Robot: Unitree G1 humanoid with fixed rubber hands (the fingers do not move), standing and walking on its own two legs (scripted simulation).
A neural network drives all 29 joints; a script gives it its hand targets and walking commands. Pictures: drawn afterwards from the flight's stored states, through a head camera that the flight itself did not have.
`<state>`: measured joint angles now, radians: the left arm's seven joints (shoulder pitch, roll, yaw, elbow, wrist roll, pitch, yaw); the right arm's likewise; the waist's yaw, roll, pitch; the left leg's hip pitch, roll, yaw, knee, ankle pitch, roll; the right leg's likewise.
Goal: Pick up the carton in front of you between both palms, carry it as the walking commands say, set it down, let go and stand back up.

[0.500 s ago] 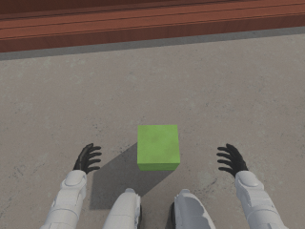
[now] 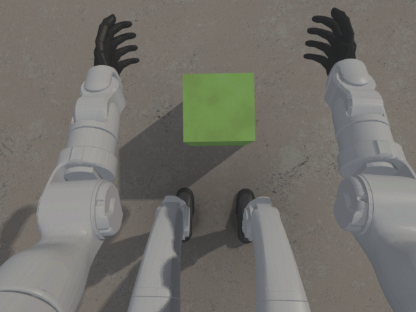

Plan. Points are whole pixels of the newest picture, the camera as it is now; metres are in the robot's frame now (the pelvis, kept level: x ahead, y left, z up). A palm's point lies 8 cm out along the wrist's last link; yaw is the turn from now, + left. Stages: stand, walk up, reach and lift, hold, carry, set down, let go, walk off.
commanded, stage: reach and lift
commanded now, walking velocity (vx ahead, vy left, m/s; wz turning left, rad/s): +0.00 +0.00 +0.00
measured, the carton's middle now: (217, 114) +0.49 +0.00 -0.52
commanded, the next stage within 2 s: none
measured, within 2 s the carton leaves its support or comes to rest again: leaves its support in 1.74 s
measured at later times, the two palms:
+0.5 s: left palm (144, 103) +0.49 +0.20 -0.32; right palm (294, 101) +0.49 -0.20 -0.32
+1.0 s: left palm (159, 110) +0.50 +0.19 -0.46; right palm (274, 108) +0.50 -0.18 -0.47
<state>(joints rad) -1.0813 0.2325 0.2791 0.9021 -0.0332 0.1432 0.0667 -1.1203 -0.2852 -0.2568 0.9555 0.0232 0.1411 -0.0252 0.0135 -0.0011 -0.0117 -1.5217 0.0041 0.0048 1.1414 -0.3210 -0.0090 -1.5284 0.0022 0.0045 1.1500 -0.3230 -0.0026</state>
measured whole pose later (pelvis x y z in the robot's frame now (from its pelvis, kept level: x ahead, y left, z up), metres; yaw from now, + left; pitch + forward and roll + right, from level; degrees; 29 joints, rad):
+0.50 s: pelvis -0.01 +0.00 -0.16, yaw +0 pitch +50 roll +1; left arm -1.08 0.26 0.19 0.88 -0.14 0.04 0.12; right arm -1.11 -0.31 -0.17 0.92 0.13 0.04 -0.08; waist 0.01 0.00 -0.02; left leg -2.13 0.00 0.00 1.77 -0.52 -0.01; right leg -2.13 0.00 0.01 1.78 -0.52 0.00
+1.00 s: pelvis -0.04 +0.00 -0.28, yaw +1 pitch +37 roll +1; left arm -1.44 0.36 0.05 1.14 -0.29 0.01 0.15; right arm -1.45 -0.42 0.01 1.16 0.30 0.01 -0.12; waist 0.01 0.01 0.39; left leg -2.29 -0.01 0.00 2.18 -0.53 -0.01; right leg -2.30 0.00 0.01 2.19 -0.54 0.00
